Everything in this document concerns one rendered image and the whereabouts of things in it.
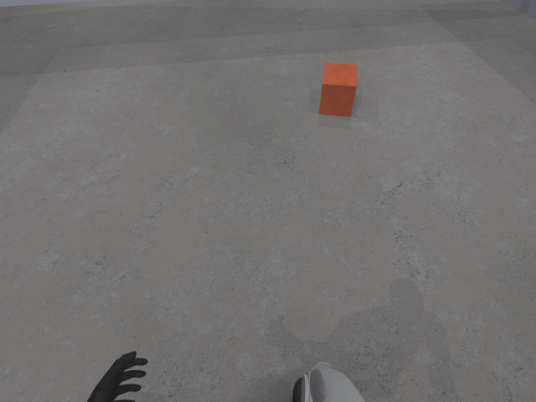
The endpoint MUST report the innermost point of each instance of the robot left hand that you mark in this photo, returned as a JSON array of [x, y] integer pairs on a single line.
[[108, 388]]

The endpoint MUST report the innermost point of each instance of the right robot thigh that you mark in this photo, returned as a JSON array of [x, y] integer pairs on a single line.
[[328, 385]]

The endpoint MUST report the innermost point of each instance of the carton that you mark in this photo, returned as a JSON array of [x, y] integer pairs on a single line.
[[338, 89]]

